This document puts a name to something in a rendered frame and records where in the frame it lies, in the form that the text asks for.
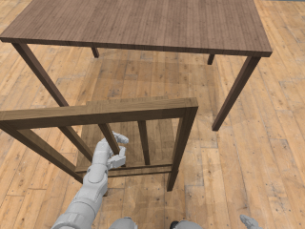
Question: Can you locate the robot right hand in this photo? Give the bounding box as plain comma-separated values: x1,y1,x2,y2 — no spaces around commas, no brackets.
239,214,263,229

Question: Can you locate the chair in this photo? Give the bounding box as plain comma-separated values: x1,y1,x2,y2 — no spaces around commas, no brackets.
0,95,199,197

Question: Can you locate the left robot forearm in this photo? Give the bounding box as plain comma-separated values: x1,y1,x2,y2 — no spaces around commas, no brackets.
51,163,109,229

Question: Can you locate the left robot thigh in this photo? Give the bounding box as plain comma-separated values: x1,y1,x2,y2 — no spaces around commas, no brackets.
109,218,138,229

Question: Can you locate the robot left hand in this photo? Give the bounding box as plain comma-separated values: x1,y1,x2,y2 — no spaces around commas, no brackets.
91,131,129,170

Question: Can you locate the table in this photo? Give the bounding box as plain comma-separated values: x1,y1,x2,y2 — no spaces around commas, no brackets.
0,0,273,132

